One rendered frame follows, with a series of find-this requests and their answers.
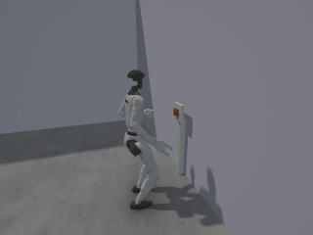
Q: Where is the robot right thigh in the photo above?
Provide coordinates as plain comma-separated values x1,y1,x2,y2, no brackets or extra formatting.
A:
128,141,158,177

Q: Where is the right robot upper arm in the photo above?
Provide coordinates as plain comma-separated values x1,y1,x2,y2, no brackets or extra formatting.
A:
129,95,144,129

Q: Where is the right robot forearm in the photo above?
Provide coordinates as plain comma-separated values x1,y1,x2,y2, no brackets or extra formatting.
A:
132,121,157,146

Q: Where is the left robot upper arm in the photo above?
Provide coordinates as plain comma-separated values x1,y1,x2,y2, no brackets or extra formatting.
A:
118,92,128,118

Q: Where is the panel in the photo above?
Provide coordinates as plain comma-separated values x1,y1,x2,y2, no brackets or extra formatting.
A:
173,102,186,175

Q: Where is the robot right hand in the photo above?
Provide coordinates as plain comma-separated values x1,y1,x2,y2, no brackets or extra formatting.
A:
155,140,173,156

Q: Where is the button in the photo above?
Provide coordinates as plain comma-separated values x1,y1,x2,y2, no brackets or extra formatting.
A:
173,108,179,117

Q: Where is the robot left hand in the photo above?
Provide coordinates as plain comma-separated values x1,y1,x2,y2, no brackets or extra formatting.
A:
143,109,154,119

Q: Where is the robot left foot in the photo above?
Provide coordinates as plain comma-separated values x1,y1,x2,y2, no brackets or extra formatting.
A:
132,184,142,193

